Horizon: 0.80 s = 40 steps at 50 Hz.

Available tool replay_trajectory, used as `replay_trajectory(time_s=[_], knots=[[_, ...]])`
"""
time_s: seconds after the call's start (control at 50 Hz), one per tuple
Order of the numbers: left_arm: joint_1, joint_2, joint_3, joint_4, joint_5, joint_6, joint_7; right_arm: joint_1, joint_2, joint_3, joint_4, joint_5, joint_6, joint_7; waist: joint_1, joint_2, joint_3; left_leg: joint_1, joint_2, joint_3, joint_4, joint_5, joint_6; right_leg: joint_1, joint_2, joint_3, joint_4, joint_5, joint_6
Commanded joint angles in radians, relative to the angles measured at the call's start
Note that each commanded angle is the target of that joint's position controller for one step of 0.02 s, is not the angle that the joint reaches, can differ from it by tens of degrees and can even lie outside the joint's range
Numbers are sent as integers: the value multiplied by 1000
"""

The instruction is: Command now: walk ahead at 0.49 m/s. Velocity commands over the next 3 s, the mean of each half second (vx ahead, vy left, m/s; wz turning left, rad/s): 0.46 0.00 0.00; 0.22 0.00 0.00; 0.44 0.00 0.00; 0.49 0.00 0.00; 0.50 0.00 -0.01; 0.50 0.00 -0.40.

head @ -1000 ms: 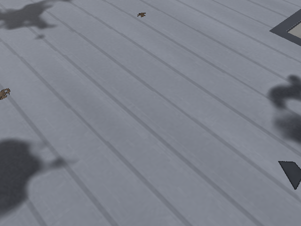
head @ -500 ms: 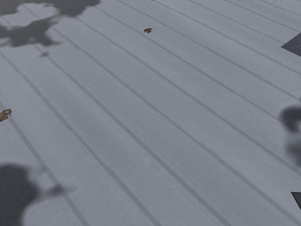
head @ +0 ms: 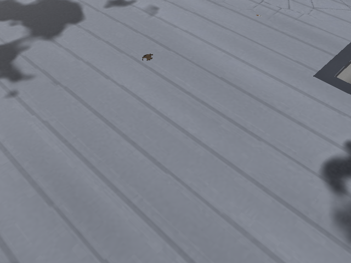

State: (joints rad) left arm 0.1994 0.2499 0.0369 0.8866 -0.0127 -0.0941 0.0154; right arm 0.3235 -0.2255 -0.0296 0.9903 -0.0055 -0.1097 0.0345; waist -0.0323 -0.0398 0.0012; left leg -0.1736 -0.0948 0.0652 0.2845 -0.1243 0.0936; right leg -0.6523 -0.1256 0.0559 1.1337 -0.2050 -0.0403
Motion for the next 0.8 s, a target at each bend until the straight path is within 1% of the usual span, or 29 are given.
replay_trajectory(time_s=[0.02, 0.06, 0.1, 0.16, 0.2, 0.24, 0.26, 0.28, 0.3, 0.32, 0.34, 0.36, 0.38, 0.4, 0.42, 0.44, 0.46, 0.48, 0.5, 0.54, 0.58, 0.64, 0.68, 0.7, 0.72, 0.74, 0.76, 0.78, 0.8], knots=[[33, 43, 12, -42, 12, 5, 7, -40, -133, -22, -56, 2, -17, -20, 47, 74, 54, -97, 284, -215, -203, 67, 172, -27, -43, 3, -145, 155, 27], [-51, 35, 9, -66, 9, -2, 2, 0, -146, -24, -49, 9, -9, -30, 17, 74, 52, -52, 273, -189, -196, 84, 146, -28, -26, -12, -302, 252, 30], [-126, 29, 6, -83, 4, -6, -5, 39, -160, -26, -39, 17, -4, -34, -11, 78, 54, -14, 266, -164, -185, 83, 126, 3, 2, -35, -427, 305, 36], [-215, 32, 2, -111, -7, -9, -21, 95, -168, -29, -16, 25, 7, -34, -46, 88, 71, 73, 293, -166, -153, 58, 120, 9, 24, -47, -527, 285, 36], [-251, 42, 2, -132, -10, -15, -35, 114, -169, -31, -5, 26, 17, -36, -50, 94, 81, 144, 326, -180, -115, 58, 112, 1, 32, -44, -576, 224, 18], [-232, 63, 9, -139, -10, -24, -46, 106, -181, -37, -3, 27, 27, -38, -25, 107, 69, 189, 351, -194, -61, 105, 97, 52, 47, -51, -618, 144, -11], [-182, 80, 17, -130, -9, -28, -48, 87, -189, -40, -6, 26, 32, -39, 9, 118, 44, 192, 347, -187, -6, 208, 85, 133, 69, -70, -638, 115, -27], [-68, 112, 37, -96, -7, -31, -45, 66, -182, -36, -13, 23, 38, -39, 72, 113, -21, 177, 306, -150, 129, 374, 63, 288, 103, -97, -661, 106, -50], [130, 177, 65, -42, -4, -33, -38, 55, -146, -21, -29, 10, 38, -39, 149, 75, -153, 58, 245, -96, 377, 389, 30, 566, 50, -36, -638, 132, -98], [283, 287, 93, -14, 14, -26, -34, 143, -45, 11, -49, 5, 20, -32, 150, -141, -313, -351, 96, -8, 789, 71, -49, 986, -205, 362, -665, 40, -240], [313, 237, 78, -4, 10, -22, -38, 156, -43, 15, -38, 17, -7, -27, 149, -231, -385, -533, 38, -138, 979, -420, -51, 1064, -286, 677, -821, -54, -290], [234, 170, 55, -16, 6, -24, -39, 77, -148, -12, -58, 44, -23, -22, 135, -156, -255, -621, 104, -187, 1062, -374, -27, 953, -257, 570, -836, -82, -240], [122, 134, 40, -45, 8, -22, -39, 7, -164, -17, -80, 48, -26, -25, 101, -91, -149, -603, 155, -152, 1042, -287, -22, 791, -226, 409, -845, 91, -210], [40, 101, 28, -58, 15, -21, -46, -25, -151, -21, -81, 32, -19, -33, 65, -16, -80, -545, 186, -133, 984, -226, -34, 642, -179, 284, -868, 295, -193], [5, 77, 21, -59, 20, -25, -50, -8, -136, -27, -76, 19, -3, -41, 27, -24, -58, -471, 213, -134, 921, -195, -43, 554, -138, 185, -883, 441, -173], [-1, 62, 18, -48, 24, -26, -54, 22, -108, -25, -65, 17, 14, -44, 5, -34, -52, -408, 214, -126, 887, -177, -54, 498, -109, 125, -894, 543, -166], [10, 65, 18, -34, 28, -28, -54, 49, -85, -24, -55, 16, 27, -46, -9, -34, -53, -374, 201, -112, 865, -158, -65, 466, -94, 77, -898, 652, -174], [21, 79, 20, -21, 33, -30, -49, 53, -76, -24, -56, 14, 34, -49, -19, -33, -52, -367, 193, -105, 831, -129, -75, 452, -86, 41, -901, 737, -180], [26, 92, 22, -11, 34, -28, -41, 33, -73, -24, -66, 10, 38, -52, -24, -34, -49, -374, 189, -101, 775, -96, -84, 450, -79, 13, -902, 790, -183], [23, 100, 20, 0, 31, -18, -25, -39, -63, -20, -91, 3, 42, -54, -15, -34, -47, -364, 186, -93, 610, -6, -94, 448, -59, -39, -899, 805, -169], [38, 114, 21, 12, 27, -8, -14, -112, -51, -14, -105, 2, 45, -51, 12, -42, -59, -310, 169, -78, 459, 86, -93, 455, -40, -70, -894, 773, -151], [75, 128, 23, 45, 21, 6, -8, -170, -67, -16, -114, 5, 53, -48, 39, -46, -64, -267, 152, -84, 353, 128, -92, 499, -63, -49, -877, 696, -157], [71, 122, 23, 62, 15, 15, -6, -192, -83, -19, -120, 1, 53, -46, 40, -47, -52, -260, 149, -91, 309, 81, -75, 528, -83, -21, -842, 653, -159], [62, 117, 23, 67, 9, 19, -4, -190, -89, -22, -118, -2, 50, -45, 33, -43, -52, -244, 144, -89, 271, 68, -62, 541, -85, -9, -810, 620, -152], [46, 109, 21, 70, 0, 24, -2, -166, -92, -26, -107, -7, 46, -44, 11, -29, -58, -190, 135, -79, 191, 121, -46, 541, -67, -9, -764, 562, -131], [80, 97, 19, 81, -1, 25, -2, -137, -123, -37, -92, -14, 43, -47, 8, 11, -77, -100, 146, -95, 115, 305, -27, 536, -20, -11, -712, 471, -92], [136, 86, 17, 85, 18, 21, -1, -107, -176, -50, -81, -15, 45, -54, 40, 71, -128, 34, 214, -152, 170, 551, 2, 478, 42, -37, -649, 281, -58], [247, 26, 4, 116, 26, 19, -3, -94, -192, -58, -69, -2, 59, -60, 92, 193, -183, 209, 289, -238, 210, 451, 95, 312, 115, -81, -590, -39, -24], [197, 24, 0, 108, 18, 25, 2, -31, -168, -62, -52, 23, 74, -58, 29, 235, -176, 233, 347, -355, 139, 104, 158, 200, 160, -130, -480, -257, -4]])
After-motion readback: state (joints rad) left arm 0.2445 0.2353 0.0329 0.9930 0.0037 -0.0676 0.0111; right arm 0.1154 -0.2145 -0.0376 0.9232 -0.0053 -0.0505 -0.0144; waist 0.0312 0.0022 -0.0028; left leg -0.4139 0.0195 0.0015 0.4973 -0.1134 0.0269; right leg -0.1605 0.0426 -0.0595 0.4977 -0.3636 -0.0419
